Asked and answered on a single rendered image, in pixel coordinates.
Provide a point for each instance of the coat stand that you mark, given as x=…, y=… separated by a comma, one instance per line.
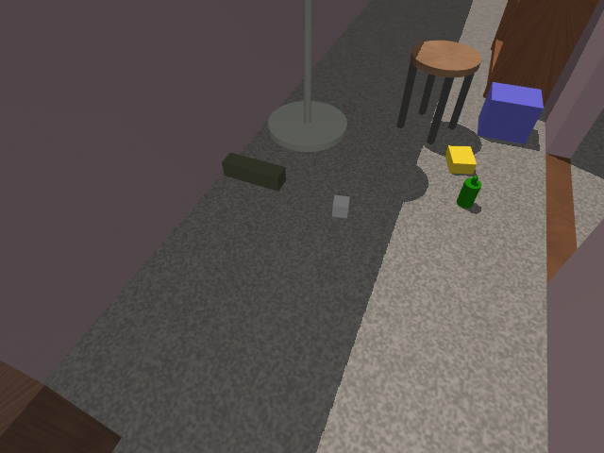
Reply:
x=307, y=126

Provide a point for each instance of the bookshelf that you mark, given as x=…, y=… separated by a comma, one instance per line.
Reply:
x=534, y=41

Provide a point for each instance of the stool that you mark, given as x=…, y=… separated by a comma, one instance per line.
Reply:
x=446, y=59

